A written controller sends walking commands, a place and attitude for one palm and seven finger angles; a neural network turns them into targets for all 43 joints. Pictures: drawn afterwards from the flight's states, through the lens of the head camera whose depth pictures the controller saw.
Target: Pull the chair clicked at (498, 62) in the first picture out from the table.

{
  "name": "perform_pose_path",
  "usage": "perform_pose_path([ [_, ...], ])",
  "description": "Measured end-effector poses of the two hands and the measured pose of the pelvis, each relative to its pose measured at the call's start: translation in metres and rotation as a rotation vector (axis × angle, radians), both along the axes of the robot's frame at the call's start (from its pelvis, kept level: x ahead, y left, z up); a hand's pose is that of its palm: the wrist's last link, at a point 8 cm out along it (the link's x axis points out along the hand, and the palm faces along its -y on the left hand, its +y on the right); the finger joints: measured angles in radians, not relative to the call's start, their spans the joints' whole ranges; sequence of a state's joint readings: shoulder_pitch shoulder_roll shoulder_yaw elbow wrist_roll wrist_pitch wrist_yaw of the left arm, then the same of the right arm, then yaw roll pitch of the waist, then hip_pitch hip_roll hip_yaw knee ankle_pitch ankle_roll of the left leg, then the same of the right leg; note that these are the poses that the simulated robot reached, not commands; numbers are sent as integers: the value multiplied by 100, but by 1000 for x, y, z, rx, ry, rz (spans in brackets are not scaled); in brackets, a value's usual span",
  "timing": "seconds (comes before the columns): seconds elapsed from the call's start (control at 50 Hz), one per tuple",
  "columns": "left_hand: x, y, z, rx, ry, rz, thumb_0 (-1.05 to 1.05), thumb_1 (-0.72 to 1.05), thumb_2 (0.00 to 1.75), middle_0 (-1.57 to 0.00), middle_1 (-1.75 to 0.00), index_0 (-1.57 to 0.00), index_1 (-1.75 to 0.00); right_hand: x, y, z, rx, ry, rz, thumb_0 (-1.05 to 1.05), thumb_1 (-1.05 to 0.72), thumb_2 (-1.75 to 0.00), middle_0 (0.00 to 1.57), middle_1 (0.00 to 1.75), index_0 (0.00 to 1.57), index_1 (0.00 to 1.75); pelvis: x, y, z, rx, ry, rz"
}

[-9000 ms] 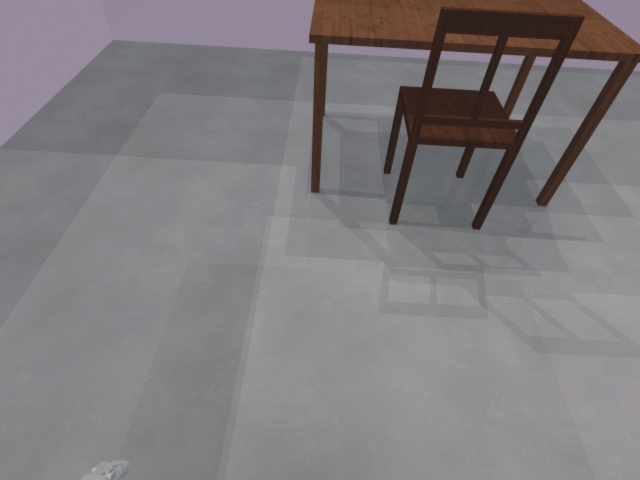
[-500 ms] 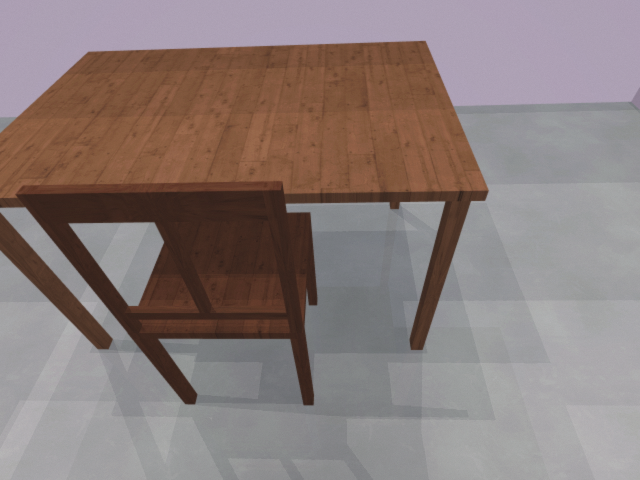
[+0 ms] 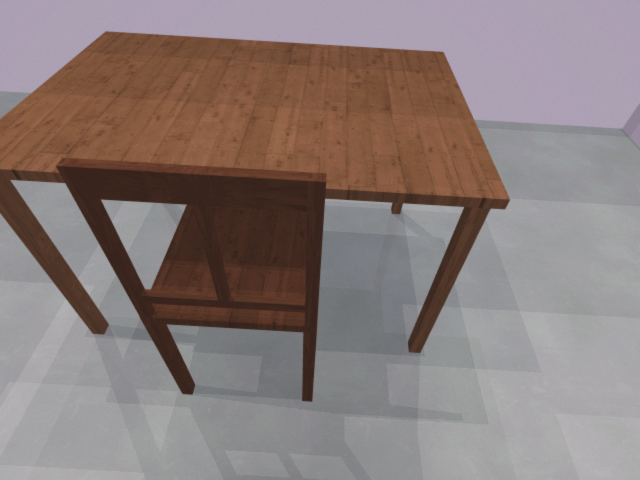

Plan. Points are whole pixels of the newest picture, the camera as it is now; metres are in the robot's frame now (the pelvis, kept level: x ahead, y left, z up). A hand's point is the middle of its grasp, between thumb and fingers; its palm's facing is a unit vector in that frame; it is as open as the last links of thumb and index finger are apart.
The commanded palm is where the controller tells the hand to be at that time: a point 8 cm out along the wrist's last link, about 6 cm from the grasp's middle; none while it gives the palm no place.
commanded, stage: come to a stop and stand still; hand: left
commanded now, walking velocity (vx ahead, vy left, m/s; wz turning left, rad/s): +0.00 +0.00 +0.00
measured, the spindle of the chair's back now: (214, 255) +0.51 +0.24 -0.09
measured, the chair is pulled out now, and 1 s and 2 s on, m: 0.00 0.00 0.00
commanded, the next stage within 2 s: look again from close up in 0.20 s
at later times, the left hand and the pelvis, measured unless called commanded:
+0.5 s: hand out of the picture +0.01 +0.18 -0.18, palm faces +0.02 -0.97 -0.23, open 7.4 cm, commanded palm none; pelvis +0.00 -0.01 -0.01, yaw +0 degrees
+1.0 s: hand out of the picture -0.03 +0.17 -0.18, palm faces +0.01 -0.98 -0.20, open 7.4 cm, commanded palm none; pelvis -0.04 -0.01 -0.01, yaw -1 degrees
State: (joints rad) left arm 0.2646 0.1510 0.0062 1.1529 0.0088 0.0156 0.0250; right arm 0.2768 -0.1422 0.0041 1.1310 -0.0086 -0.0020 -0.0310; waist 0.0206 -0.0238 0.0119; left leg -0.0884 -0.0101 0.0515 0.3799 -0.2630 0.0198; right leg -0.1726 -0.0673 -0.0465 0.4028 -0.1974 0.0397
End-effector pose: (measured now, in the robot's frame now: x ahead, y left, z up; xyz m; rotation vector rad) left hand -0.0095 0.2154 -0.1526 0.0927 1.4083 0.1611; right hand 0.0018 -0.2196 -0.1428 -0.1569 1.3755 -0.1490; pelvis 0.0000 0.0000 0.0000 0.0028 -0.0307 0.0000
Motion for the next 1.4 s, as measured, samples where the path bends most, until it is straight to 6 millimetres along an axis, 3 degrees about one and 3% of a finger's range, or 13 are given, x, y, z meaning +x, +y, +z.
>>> perform_pose_path([
  [0.32, -14, -3, 3, 0, 64, -19, 1, 91, 90, -20, -30, -20, -30, -27, 19, -4, 48, 75, -42, 1, -91, -90, 20, 30, 20, 30, 4, 2, 0, 4, 9, -7],
  [0.56, 21, 8, 2, 73, -97, -54, 1, 91, 90, -20, -30, -20, -30, 18, -24, -8, -17, -92, -21, 1, -91, -90, 20, 30, 20, 30, 0, -10, -11, -5, 8, -1],
  [0.66, 28, 3, 2, 62, -146, -60, 1, 91, 90, -20, -30, -20, -30, 32, -31, -2, -30, -150, -4, 1, -91, -90, 20, 30, 20, 30, -7, -13, -11, -4, -7, -4],
  [0.74, 26, -1, 2, 52, -162, -64, 1, 91, 90, -20, -30, -20, -30, 32, -30, 1, -26, -168, 5, 1, -91, -90, 20, 30, 20, 30, -15, -13, -9, -4, -17, -8],
  [0.88, 4, 1, 2, 43, -133, -68, 1, 91, 90, -20, -30, -20, -30, 9, -22, 0, -8, -132, -2, 1, -92, -90, 20, 30, 20, 30, -28, -11, -7, -5, -23, -12],
  [1.18, -57, 9, 2, 35, 23, -44, 1, 91, 90, -20, -30, -20, -30, -79, 4, -6, 33, 82, -63, 1, -91, -90, 20, 30, 20, 30, -43, 1, -5, 2, -8, -13],
  [1.28, -64, 6, 2, 27, 43, -38, 1, 91, 90, -20, -30, -20, -30, -89, 11, -8, 47, 108, -74, 1, -91, -90, 20, 30, 20, 30, -43, 2, -5, 3, -4, -13],
  [1.4, -62, -3, 1, 13, 45, -34, 1, 91, 90, -20, -30, -20, -30, -83, 15, -10, 58, 96, -80, 1, -91, -90, 20, 30, 20, 30, -41, 2, -5, 5, 0, -18],
])
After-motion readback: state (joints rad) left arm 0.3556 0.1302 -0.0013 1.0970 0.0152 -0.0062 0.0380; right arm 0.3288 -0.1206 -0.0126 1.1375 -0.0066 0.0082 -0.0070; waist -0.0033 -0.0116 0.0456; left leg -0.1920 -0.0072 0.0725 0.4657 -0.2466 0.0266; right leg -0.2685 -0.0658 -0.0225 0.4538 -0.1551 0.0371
